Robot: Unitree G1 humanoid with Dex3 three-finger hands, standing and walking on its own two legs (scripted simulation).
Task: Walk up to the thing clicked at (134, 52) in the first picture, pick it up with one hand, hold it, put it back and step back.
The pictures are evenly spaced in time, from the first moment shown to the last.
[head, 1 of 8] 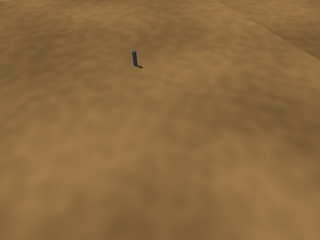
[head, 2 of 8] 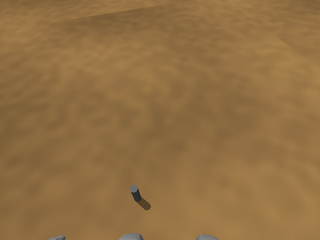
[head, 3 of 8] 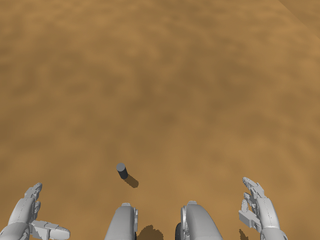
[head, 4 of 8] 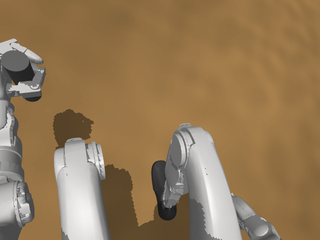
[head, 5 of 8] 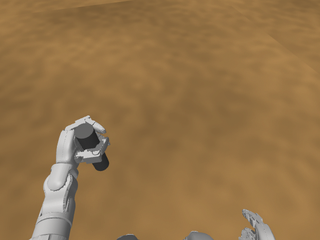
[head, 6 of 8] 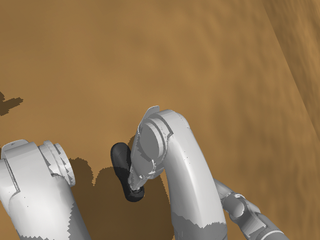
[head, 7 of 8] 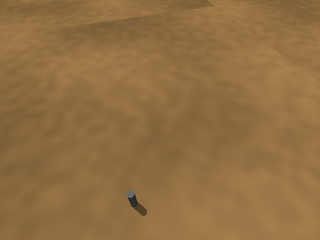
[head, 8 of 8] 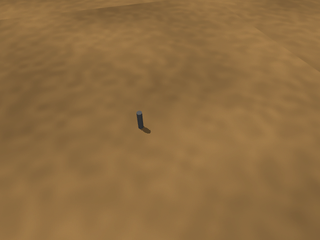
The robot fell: no
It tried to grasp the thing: yes
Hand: left
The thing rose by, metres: 0.68
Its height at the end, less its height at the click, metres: +0.00
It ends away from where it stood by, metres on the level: 0.02
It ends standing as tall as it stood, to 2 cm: yes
